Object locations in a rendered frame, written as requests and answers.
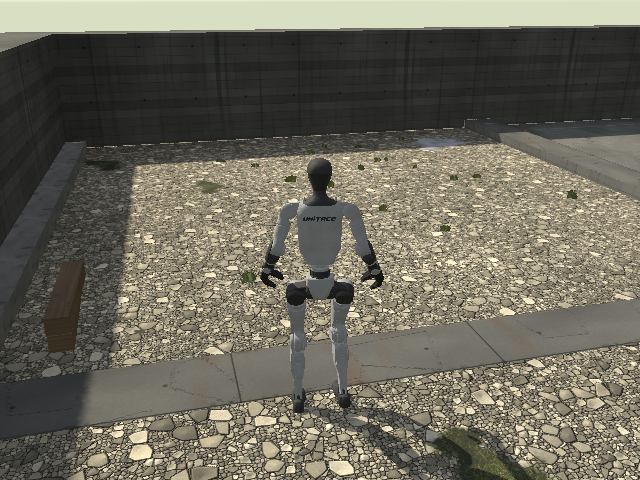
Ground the robot left upper arm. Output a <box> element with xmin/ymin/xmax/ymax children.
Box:
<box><xmin>270</xmin><ymin>201</ymin><xmax>299</xmax><ymax>257</ymax></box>

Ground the robot right upper arm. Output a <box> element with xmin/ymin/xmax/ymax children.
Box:
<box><xmin>340</xmin><ymin>201</ymin><xmax>371</xmax><ymax>256</ymax></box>

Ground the left robot foot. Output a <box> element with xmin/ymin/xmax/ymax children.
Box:
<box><xmin>291</xmin><ymin>388</ymin><xmax>306</xmax><ymax>413</ymax></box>

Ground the robot right forearm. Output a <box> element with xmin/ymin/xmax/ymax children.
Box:
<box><xmin>361</xmin><ymin>240</ymin><xmax>381</xmax><ymax>275</ymax></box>

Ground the robot left hand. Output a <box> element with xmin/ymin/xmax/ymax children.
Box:
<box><xmin>260</xmin><ymin>269</ymin><xmax>284</xmax><ymax>288</ymax></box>

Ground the left robot shin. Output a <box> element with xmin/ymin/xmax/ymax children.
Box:
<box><xmin>290</xmin><ymin>334</ymin><xmax>305</xmax><ymax>400</ymax></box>

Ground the robot left forearm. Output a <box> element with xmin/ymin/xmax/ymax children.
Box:
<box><xmin>262</xmin><ymin>240</ymin><xmax>280</xmax><ymax>274</ymax></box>

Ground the robot right hand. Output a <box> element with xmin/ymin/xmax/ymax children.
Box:
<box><xmin>361</xmin><ymin>270</ymin><xmax>384</xmax><ymax>290</ymax></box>

